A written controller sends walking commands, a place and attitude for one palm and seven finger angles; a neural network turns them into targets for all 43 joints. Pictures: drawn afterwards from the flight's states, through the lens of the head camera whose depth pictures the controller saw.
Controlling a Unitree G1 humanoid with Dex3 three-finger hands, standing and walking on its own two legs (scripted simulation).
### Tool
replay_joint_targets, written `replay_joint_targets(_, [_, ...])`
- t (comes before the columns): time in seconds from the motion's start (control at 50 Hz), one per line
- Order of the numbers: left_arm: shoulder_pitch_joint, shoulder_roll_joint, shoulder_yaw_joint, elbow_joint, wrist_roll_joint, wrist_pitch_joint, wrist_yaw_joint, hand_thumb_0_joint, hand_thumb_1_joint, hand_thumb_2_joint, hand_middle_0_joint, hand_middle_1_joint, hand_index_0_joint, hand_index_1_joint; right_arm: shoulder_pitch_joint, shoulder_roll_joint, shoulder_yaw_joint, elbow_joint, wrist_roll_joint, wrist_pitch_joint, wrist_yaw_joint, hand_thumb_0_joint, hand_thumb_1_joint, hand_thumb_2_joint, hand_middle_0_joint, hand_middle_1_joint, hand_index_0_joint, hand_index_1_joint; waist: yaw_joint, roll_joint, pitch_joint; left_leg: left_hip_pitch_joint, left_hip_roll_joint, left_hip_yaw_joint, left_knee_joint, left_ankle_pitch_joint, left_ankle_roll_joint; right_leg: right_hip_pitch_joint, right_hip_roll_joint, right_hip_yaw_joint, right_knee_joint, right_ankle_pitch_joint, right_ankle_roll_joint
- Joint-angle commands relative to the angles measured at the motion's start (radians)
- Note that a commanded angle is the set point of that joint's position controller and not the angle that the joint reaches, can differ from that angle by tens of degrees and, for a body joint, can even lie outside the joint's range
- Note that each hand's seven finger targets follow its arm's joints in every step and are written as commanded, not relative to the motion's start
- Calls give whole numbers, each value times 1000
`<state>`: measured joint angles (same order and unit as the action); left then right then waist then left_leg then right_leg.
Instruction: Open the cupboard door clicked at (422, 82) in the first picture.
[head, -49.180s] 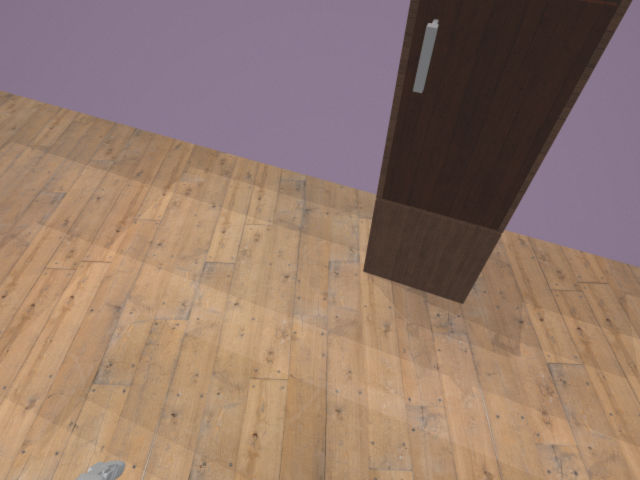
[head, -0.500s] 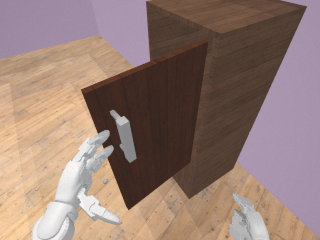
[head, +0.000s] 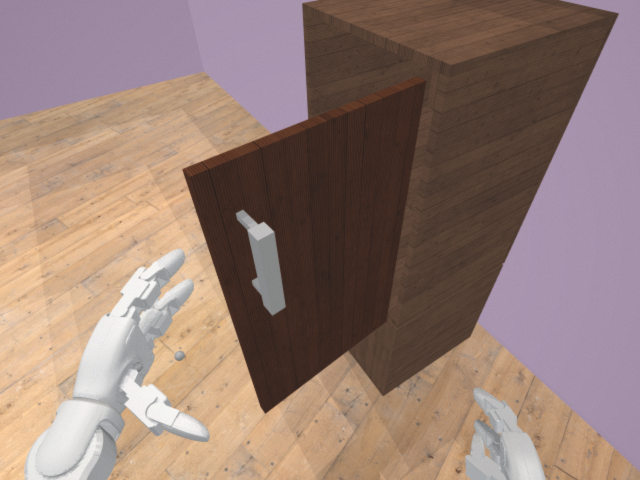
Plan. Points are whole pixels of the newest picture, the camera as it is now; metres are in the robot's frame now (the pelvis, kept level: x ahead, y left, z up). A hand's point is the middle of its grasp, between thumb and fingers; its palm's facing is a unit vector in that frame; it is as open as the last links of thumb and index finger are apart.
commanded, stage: draw the hand back to the body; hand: left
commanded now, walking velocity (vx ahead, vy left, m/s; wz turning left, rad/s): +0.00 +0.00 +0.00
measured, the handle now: (259, 263) +0.34 +0.10 +0.12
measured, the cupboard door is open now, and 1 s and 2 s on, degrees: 96 96 96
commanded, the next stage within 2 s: step back with the hand held close in 1.36 s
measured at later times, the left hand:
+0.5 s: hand (103, 353) +0.20 +0.23 +0.14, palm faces +0.28 -0.91 -0.30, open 14.7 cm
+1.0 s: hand (48, 327) +0.21 +0.28 +0.17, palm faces +0.44 -0.80 -0.40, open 8.9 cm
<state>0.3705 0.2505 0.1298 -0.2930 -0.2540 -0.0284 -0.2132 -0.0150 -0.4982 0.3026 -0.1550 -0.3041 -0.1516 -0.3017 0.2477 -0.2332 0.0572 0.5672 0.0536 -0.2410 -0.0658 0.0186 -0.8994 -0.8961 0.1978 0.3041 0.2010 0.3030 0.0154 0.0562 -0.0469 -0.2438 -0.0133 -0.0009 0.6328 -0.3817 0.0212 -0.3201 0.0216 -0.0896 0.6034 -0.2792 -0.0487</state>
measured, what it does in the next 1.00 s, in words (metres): stands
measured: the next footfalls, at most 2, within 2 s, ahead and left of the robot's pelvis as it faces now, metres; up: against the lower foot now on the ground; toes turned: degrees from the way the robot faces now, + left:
none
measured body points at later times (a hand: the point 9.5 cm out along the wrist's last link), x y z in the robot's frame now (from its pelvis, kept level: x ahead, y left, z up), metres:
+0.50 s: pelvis +0.01 +0.02 +0.01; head -0.01 +0.01 +0.46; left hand +0.18 +0.28 +0.16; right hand +0.20 -0.19 -0.06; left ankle -0.03 +0.11 -0.73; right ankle +0.03 -0.09 -0.73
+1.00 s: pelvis +0.02 +0.02 +0.02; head +0.00 +0.00 +0.47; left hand +0.18 +0.32 +0.19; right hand +0.20 -0.20 -0.07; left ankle -0.03 +0.11 -0.73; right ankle +0.03 -0.09 -0.73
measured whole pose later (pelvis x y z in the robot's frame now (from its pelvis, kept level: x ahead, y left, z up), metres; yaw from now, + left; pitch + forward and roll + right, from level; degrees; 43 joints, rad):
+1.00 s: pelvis +0.02 +0.02 +0.02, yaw -1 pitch -4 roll -1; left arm 0.46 0.34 0.33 -0.37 -0.06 -0.10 0.12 0.00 0.63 0.79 -0.20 -0.30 -0.20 -0.30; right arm 0.19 -0.22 0.01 0.64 0.01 -0.12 -0.05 0.02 -0.90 -0.90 0.20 0.30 0.20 0.30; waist 0.07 0.07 0.02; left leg -0.04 -0.03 0.02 0.41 -0.31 0.04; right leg -0.13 0.02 -0.06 0.40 -0.20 -0.02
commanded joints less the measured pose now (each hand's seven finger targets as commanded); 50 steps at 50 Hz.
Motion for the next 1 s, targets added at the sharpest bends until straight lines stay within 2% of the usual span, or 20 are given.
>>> replay_joint_targets(0.0, [-62,117,100,-232,-27,-48,-12,0,-500,300,-150,-300,-150,-300,-142,-103,-34,-174,3,-72,-3,0,-900,-900,200,300,200,300,25,-25,-70,-70,5,-36,-116,198,2,128,-27,52,-116,138,29])
replay_joint_targets(0.02, [-77,101,78,-255,-29,-44,-22,0,-500,300,-150,-300,-150,-300,-142,-105,-33,-178,4,-75,-3,0,-900,-900,200,300,200,300,17,-16,-66,-60,5,-36,-119,200,3,119,-27,48,-116,146,32])
replay_joint_targets(0.06, [-72,123,101,-260,-31,-31,-30,0,-500,300,-150,-300,-150,-300,-138,-110,-35,-173,5,-78,-5,0,-900,-900,200,300,200,300,16,-35,-60,-60,7,-42,-125,187,2,114,-23,41,-119,124,32])
replay_joint_targets(0.16, [-129,153,138,-278,-42,-20,-38,0,-500,300,-150,-300,-150,-300,-142,-114,-31,-161,7,-90,-13,0,-900,-900,200,300,200,300,13,-26,-42,-45,8,-57,-139,150,1,93,-20,35,-134,61,32])
replay_joint_targets(0.2, [-117,170,164,-268,-46,-17,-40,0,-430,330,-153,-300,-153,-300,-149,-115,-32,-154,6,-94,-14,0,-900,-900,200,300,200,300,20,-15,-52,-38,6,-57,-139,159,2,106,-20,39,-139,64,30])
replay_joint_targets(0.26, [-120,162,157,-284,-49,-15,-56,0,-325,375,-156,-300,-156,-300,-149,-113,-28,-155,8,-103,-12,0,-900,-900,200,300,200,300,20,11,-60,-17,8,-66,-152,194,-6,116,-17,24,-132,110,27])
replay_joint_targets(0.28, [-151,269,188,-411,106,-69,124,0,-290,390,-158,-300,-158,-300,-149,-98,-43,-158,-29,-90,-16,0,-900,-900,200,300,200,300,54,15,-25,-69,19,-65,-189,185,-1,176,-25,67,-151,109,20])
replay_joint_targets(0.3, [-47,208,172,-336,127,-70,201,0,-255,405,-159,-300,-159,-300,-135,-90,-40,-141,-39,-85,-16,0,-900,-900,200,300,200,300,44,-29,29,-81,22,-64,-204,150,-11,164,-28,62,-170,74,17])
replay_joint_targets(0.32, [4,136,110,-321,144,-71,235,0,-220,420,-160,-300,-160,-300,-140,-90,-40,-138,-42,-67,-9,0,-900,-900,200,300,200,300,36,-20,39,-72,25,-61,-216,161,-11,176,-32,63,-170,84,17])
replay_joint_targets(0.38, [37,143,110,-347,177,-98,291,0,-115,465,-164,-300,-164,-300,-138,-93,-50,-131,-45,-32,3,0,-900,-900,200,300,200,300,35,22,-10,-14,31,-45,-230,254,-14,223,-36,65,-170,167,14])
replay_joint_targets(0.4, [47,165,126,-345,186,-104,304,0,-80,480,-165,-300,-165,-300,-142,-97,-53,-125,-48,-26,4,0,-900,-900,200,300,200,300,39,15,-18,-4,33,-44,-234,278,-14,237,-34,66,-175,182,12])
replay_joint_targets(0.44, [40,158,119,-350,198,-116,318,0,-10,510,-168,-300,-168,-300,-143,-93,-55,-124,-49,-12,7,0,-900,-900,200,300,200,300,34,13,-15,17,37,-44,-250,289,-17,239,-34,65,-183,179,13])
replay_joint_targets(0.5, [6,190,147,-352,210,-126,339,0,95,555,-171,-300,-171,-300,-154,-97,-58,-116,-52,4,1,0,-900,-900,200,300,200,300,35,7,-5,31,39,-51,-271,284,-19,252,-31,64,-198,167,12])
replay_joint_targets(0.54, [-3,187,153,-347,212,-130,345,0,165,585,-174,-300,-174,-300,-157,-92,-60,-111,-50,13,-2,0,-900,-900,200,300,200,300,33,0,-4,46,40,-52,-277,304,-20,257,-31,64,-201,176,12])
replay_joint_targets(0.56, [-9,184,155,-355,213,-133,347,0,200,600,-175,-300,-175,-300,-158,-92,-61,-109,-50,15,-2,0,-900,-900,200,300,200,300,35,25,-14,60,38,-49,-277,330,-21,264,-32,65,-202,193,12])
replay_joint_targets(0.62, [22,203,188,-344,211,-134,351,0,305,645,-179,-300,-179,-300,-159,-90,-63,-102,-54,22,-1,0,-900,-900,200,300,200,300,44,2,-30,78,41,-49,-275,410,-30,291,-31,63,-203,247,12])
replay_joint_targets(0.76, [47,222,246,-320,202,-134,347,0,550,750,-187,-300,-187,-300,-163,-91,-73,-97,-51,50,11,0,-900,-900,200,300,200,300,53,28,-27,98,47,-40,-274,502,-43,309,-30,67,-212,299,14])
replay_joint_targets(0.86, [31,252,296,-294,195,-135,348,0,725,825,-194,-300,-194,-300,-165,-89,-79,-93,-49,68,10,0,-900,-900,200,300,200,300,53,-9,-21,102,47,-31,-278,478,-35,310,-28,73,-226,301,16])
replay_joint_targets(0.94, [-2,275,327,-286,190,-140,352,0,865,885,-199,-300,-199,-300,-170,-90,-79,-88,-47,71,7,0,-900,-900,200,300,200,300,53,22,-16,100,42,-29,-288,424,-29,311,-30,77,-238,274,16])
replay_joint_targets(0.98, [-7,255,310,-274,191,-141,350,0,900,900,-200,-300,-200,-300,-170,-90,-79,-85,-46,71,8,0,-900,-900,200,300,200,300,48,17,-1,102,41,-30,-291,419,-27,302,-28,74,-243,266,17])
